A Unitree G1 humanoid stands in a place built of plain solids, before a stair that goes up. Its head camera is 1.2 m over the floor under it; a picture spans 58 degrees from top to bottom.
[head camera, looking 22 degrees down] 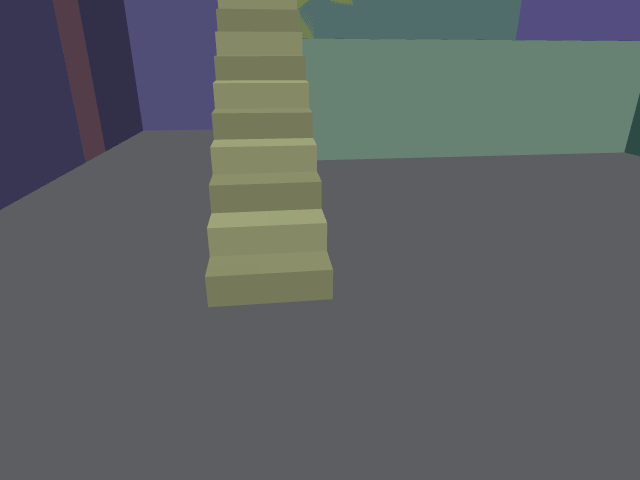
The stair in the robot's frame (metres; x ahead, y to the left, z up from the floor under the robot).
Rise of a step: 0.18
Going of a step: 0.24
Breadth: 0.67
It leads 7 degrees to the left of straight ahead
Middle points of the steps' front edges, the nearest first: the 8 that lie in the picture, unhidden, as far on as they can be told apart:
2.05 0.26 0.18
2.29 0.29 0.36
2.53 0.32 0.54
2.77 0.35 0.72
3.01 0.38 0.90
3.25 0.41 1.08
3.49 0.44 1.26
3.73 0.47 1.44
